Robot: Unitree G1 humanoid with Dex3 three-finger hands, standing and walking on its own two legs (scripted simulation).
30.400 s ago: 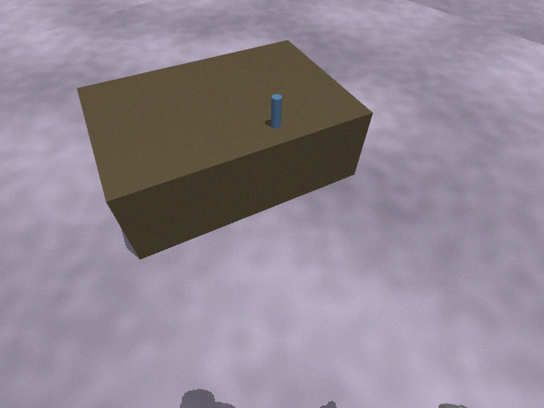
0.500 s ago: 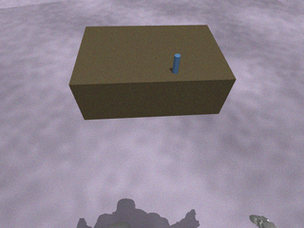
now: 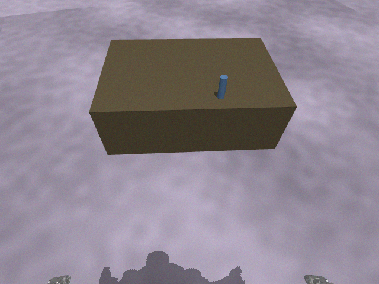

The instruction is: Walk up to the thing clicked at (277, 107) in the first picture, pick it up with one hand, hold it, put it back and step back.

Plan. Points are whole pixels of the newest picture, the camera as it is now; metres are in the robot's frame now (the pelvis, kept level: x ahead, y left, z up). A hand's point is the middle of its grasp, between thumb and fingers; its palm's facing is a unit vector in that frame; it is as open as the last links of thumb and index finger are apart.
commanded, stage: step back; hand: right
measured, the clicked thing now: (222, 87) +1.07 -0.18 -0.32
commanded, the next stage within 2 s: stand in 0.32 s
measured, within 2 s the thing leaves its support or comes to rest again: neither
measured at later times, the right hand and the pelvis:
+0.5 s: hand out of the picture +0.11 -0.24 -0.14, palm faces +0.00 +0.94 -0.34, open 7.4 cm; pelvis +0.01 +0.00 +0.01, yaw +0 degrees
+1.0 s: hand out of the picture +0.06 -0.26 -0.15, palm faces -0.02 +0.94 -0.33, open 7.4 cm; pelvis -0.01 +0.00 +0.01, yaw +0 degrees
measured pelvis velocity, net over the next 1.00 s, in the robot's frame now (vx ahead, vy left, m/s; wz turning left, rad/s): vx -0.01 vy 0.00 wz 0.00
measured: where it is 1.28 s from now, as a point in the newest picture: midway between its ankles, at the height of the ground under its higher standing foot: outside the picture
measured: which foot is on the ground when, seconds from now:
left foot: down 0.00-1.00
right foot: down 0.00-1.00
